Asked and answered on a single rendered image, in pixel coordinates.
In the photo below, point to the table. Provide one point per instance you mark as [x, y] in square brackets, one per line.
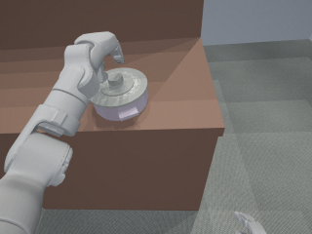
[158, 160]

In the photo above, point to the knob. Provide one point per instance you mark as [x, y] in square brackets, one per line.
[115, 78]

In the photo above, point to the lid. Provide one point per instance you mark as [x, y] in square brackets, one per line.
[132, 89]

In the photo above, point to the right robot hand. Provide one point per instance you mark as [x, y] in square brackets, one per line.
[254, 227]

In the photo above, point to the robot left upper arm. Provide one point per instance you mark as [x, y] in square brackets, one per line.
[42, 161]

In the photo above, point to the left robot hand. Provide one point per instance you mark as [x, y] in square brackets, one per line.
[109, 44]

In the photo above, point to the pot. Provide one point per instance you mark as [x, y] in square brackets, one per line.
[125, 112]

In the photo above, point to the left robot forearm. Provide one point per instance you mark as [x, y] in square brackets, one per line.
[62, 110]

